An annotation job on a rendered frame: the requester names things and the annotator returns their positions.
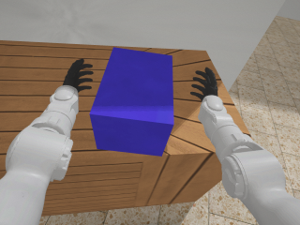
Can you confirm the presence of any left robot upper arm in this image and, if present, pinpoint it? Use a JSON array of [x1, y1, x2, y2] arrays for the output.
[[0, 126, 73, 225]]

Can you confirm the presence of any robot left hand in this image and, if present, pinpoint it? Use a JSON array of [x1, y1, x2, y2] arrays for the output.
[[63, 59, 94, 93]]

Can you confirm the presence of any robot right hand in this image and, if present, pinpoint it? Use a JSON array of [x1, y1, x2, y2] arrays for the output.
[[190, 67, 218, 101]]

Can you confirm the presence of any carton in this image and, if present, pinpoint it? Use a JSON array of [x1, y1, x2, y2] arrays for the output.
[[89, 47, 174, 157]]

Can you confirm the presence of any right robot upper arm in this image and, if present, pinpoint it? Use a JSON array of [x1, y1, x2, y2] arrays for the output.
[[221, 150, 300, 225]]

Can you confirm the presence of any pedestal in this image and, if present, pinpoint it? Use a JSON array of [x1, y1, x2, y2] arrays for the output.
[[0, 40, 253, 217]]

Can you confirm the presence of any left robot forearm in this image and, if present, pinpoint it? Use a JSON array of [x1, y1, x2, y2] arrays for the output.
[[5, 85, 79, 171]]

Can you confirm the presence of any right robot forearm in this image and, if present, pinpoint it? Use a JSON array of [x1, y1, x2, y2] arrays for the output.
[[198, 95, 286, 185]]

